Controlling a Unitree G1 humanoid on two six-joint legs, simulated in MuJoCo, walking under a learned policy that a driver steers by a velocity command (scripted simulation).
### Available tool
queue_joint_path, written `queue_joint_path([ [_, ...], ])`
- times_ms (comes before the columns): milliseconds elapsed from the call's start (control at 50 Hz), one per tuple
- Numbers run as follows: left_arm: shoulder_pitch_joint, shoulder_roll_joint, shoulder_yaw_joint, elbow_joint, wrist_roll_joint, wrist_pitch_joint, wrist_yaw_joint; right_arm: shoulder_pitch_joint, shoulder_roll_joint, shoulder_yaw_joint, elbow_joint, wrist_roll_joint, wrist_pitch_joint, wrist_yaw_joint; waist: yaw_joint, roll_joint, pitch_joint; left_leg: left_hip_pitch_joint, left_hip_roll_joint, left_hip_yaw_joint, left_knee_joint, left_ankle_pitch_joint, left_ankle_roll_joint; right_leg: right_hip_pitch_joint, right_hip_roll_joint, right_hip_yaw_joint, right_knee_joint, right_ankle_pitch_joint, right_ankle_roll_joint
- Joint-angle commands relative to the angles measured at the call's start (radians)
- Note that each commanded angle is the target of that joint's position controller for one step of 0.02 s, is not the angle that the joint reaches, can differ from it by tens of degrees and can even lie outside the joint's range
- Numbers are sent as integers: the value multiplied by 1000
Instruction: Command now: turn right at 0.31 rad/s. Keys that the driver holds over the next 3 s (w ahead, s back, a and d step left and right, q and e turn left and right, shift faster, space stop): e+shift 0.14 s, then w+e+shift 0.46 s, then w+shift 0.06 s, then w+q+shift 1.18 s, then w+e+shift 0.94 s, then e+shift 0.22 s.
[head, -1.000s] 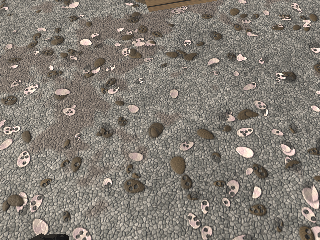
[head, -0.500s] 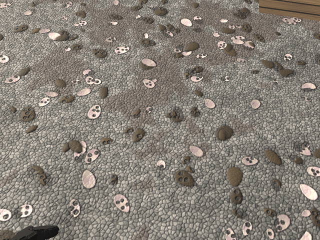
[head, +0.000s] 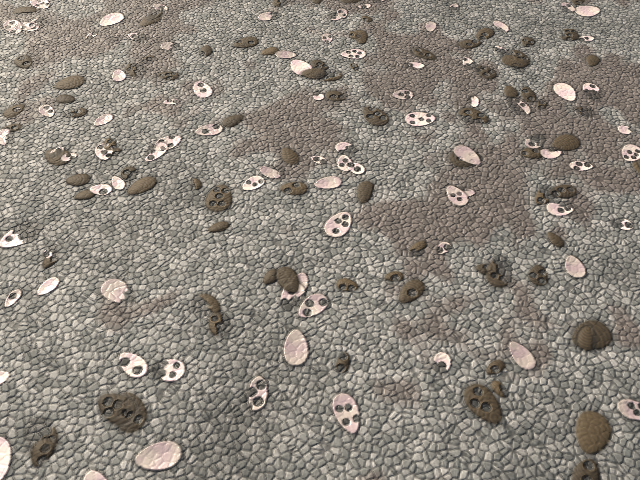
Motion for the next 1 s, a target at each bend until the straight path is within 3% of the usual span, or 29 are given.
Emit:
queue_joint_path([
  [20, -57, 177, 44, -93, -27, -16, 10, 82, -234, -82, -59, -24, -12, -11, -116, 237, -152, 215, 352, -247, -132, 499, 290, -245, 7, 13, 380, -281, 39],
  [60, 2, 166, 66, -65, -31, 27, 31, 9, -170, -63, -57, -15, -32, -15, -73, 212, -101, 145, 303, -132, -151, 474, 250, -297, -4, 45, 595, -238, 64],
  [80, 26, 148, 66, -66, -23, 48, 40, -34, -151, -60, -54, -4, -42, -16, -50, 205, -79, 118, 294, -90, -156, 465, 233, -302, -14, 48, 615, -185, 75],
  [140, -15, 98, 56, -114, -18, 68, 40, -43, -132, -60, -38, -7, -48, -24, -57, 173, -65, 126, 281, -5, -171, 405, 222, -318, -37, 12, 540, -65, 92],
  [180, -65, 82, 43, -159, -21, 61, 13, 34, -163, -77, -17, 9, -56, -21, -110, 167, -114, 191, 317, -35, -248, -14, 218, -322, -71, -7, 434, -19, 69],
  [220, -99, 86, 40, -197, -22, 50, -11, 55, -203, -91, -2, 22, -75, -14, -120, 171, -96, 205, 352, -75, -312, -243, 206, -328, -83, -16, 366, -39, 27],
  [360, -55, 88, 39, -195, -34, 37, -23, 27, -243, -114, 34, 49, -113, 43, -60, 96, 8, 183, 358, 72, -321, -302, 155, -203, -84, -102, 181, -96, -95],
  [380, -24, 106, 41, -179, 65, 56, -57, 46, -220, -99, 43, -47, -87, 52, -38, 111, -44, 137, 300, 204, -219, -349, 98, -39, 10, -209, 52, -37, -114],
  [400, 92, 122, 58, -124, 65, 50, -56, 46, -200, -92, 48, -46, -77, 54, 21, 35, -68, -1, 228, 286, 4, -212, 71, 177, 85, -241, 33, -15, -129],
  [420, 354, 195, 89, -37, 50, 40, -38, -17, -156, -71, 17, -47, -74, 52, 163, -185, -115, -228, 150, 349, 478, -17, 39, 415, 49, -54, -24, -180, -184],
  [440, 363, 318, 99, -56, 28, 34, -29, -152, -45, -36, -100, -44, -84, 61, 150, -470, -50, -673, -25, 226, 778, -381, -12, 449, -196, 585, -298, -476, -295],
  [460, 264, 295, 88, -123, 25, 22, -25, -218, -97, -38, -136, -68, -97, 64, 138, -244, -17, -816, -2, 17, 856, -296, -16, 432, -287, 775, -418, -430, -338],
  [500, 214, 245, 70, -114, 33, 10, -3, -129, -152, -40, -91, -52, -121, 74, 48, -67, 11, -742, 91, -10, 757, -101, -15, 348, -267, 591, -357, -289, -320],
  [520, 178, 227, 60, -115, 30, 2, 1, -69, -174, -45, -56, -60, -121, 77, 4, -29, 6, -651, 101, -6, 692, -58, -23, 294, -202, 506, -368, -255, -293],
  [560, 149, 204, 45, -115, 25, -24, 5, -38, -182, -41, -33, -60, -101, 83, -27, -75, 25, -555, 90, 15, 624, 22, -46, 200, -140, 436, -420, -173, -294],
  [600, 163, 200, 45, -94, 22, -40, 1, -85, -167, -31, -39, -45, -82, 82, -32, -34, 60, -545, 70, 35, 526, 77, -62, 164, -99, 384, -453, -79, -302],
  [660, 194, 188, 43, -54, 17, -59, 3, -173, -116, -4, -53, -28, -90, 92, -4, -51, 79, -462, 33, 75, 271, 209, -53, 168, -53, 283, -453, 157, -277],
  [700, 224, 188, 37, -17, 5, -74, 8, -214, -101, 6, -61, -24, -95, 98, 16, -83, 71, -372, 28, 107, 153, 303, -6, 208, -92, 250, -503, 326, -257],
  [740, 220, 201, 35, 12, 6, -84, 7, -204, -121, 0, -53, -20, -96, 92, 2, -78, 62, -297, 12, 132, 82, 312, 56, 281, -120, 194, -503, 512, -224],
  [780, 215, 236, 41, 36, 28, -86, 11, -76, -159, -17, -12, -12, -92, 73, -66, -104, -33, -146, -66, 164, 102, 199, 110, 382, -132, 125, -344, 1018, -187],
  [800, 204, 252, 47, 44, 49, -76, 16, 82, -187, -32, 34, -6, -89, 61, -144, -123, -118, -19, -109, 180, 139, 109, 131, 409, -138, 97, -162, 1232, -177],
  [820, 154, 252, 49, 43, 65, -60, 25, 328, -205, -47, 112, -1, -86, 46, -270, -101, -207, 196, -128, 190, 124, 53, 149, 336, -121, 47, 125, 1291, -163],
  [840, 143, 199, 34, 37, 72, -58, 31, 515, -266, -67, 161, -5, -84, 28, -339, -1, -288, 435, -16, 20, 148, -171, 174, 123, -68, 26, 517, 1046, -148],
  [860, 184, 48, -4, -18, 48, -75, 2, 506, -355, -89, 177, -24, -88, 32, -231, 355, -288, 550, 184, -577, -84, -587, 304, -270, 153, 43, 913, 177, -97],
  [880, 185, 82, -14, -32, 53, -97, -4, 335, -277, -72, 158, -10, -87, 53, -131, 331, -230, 499, 244, -950, -304, -630, 325, -427, 151, 140, 955, 3, -119],
  [900, 112, 134, -11, -39, 53, -105, -3, 240, -232, -71, 130, -8, -93, 61, -114, 168, -150, 399, 245, -823, -289, -553, 331, -438, 73, 153, 932, 93, -127],
  [920, 7, 154, -17, -53, 67, -113, -3, 295, -201, -66, 157, -2, -102, 66, -145, 24, -107, 290, 201, -685, -260, -266, 323, -376, 37, 140, 844, 128, -121],
  [960, -16, 125, -32, -85, 91, -96, -5, 272, -160, -48, 195, -6, -110, 51, -63, 6, -46, 100, 129, -559, -295, -270, 309, -327, -11, 136, 707, 77, -79],
  [1000, -49, 95, -47, -110, 98, -67, -9, 287, -163, -43, 218, -2, -125, 48, -36, 45, 23, -7, 87, -480, -322, -205, 328, -332, -38, 117, 592, 34, -37],
])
